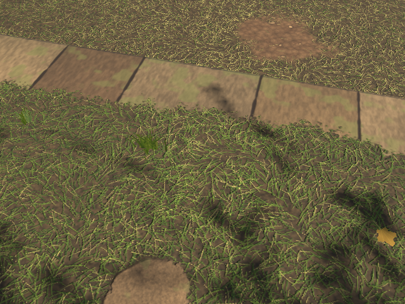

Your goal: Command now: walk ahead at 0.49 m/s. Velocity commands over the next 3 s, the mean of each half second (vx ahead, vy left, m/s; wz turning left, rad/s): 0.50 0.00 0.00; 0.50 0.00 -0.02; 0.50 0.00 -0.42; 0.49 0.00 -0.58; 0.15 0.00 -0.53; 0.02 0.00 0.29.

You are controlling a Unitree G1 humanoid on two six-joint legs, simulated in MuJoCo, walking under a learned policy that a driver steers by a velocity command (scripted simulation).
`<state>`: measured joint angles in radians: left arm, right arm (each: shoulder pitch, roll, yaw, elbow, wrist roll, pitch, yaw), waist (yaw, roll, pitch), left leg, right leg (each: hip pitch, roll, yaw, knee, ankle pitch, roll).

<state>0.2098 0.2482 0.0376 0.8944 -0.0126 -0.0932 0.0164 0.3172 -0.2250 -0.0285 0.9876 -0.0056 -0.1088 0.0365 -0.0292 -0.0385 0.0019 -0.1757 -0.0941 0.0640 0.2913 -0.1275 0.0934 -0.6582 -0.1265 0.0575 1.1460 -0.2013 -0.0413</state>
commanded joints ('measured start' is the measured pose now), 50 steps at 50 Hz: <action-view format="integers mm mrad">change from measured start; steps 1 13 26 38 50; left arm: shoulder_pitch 35 -200 81 244 116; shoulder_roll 47 76 108 139 97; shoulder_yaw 14 15 32 42 40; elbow -43 -139 -11 80 21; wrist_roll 13 -9 18 -3 -20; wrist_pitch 4 -29 -33 6 -6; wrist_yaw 7 -49 -42 -7 -3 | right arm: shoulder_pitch -38 99 -44 -412 -129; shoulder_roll -130 -187 -91 -73 -92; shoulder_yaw -20 -40 -29 -18 -39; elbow -53 -2 -97 -220 -120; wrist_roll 1 27 15 27 -7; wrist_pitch -18 32 31 8 -14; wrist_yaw -20 -42 -43 -2 -4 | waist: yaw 46 0 8 99 27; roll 77 113 -14 -24 105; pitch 55 50 0 97 -58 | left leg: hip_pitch -103 201 -511 -550 59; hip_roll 279 350 241 183 357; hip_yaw -209 -188 -121 -76 -315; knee -206 -25 762 260 -94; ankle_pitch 78 202 -20 165 27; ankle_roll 170 88 -60 -43 112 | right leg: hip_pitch -27 113 511 722 50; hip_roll -43 65 -95 -128 -14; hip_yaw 1 -67 98 14 52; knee -136 -645 -1012 -982 64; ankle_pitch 157 118 303 266 -79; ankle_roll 27 -24 -195 -147 -25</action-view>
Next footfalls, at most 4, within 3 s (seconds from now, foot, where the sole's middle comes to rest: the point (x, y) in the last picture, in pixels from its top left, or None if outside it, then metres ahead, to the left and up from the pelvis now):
0.30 right None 0.34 -0.17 -0.78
0.86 left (182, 266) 0.65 0.08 -0.78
1.46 right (247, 197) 0.94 -0.18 -0.78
1.94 left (221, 137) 1.27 -0.10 -0.78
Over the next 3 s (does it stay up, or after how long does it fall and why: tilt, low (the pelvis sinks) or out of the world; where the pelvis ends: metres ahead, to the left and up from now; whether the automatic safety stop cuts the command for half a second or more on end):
stays up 1.21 -0.20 0.00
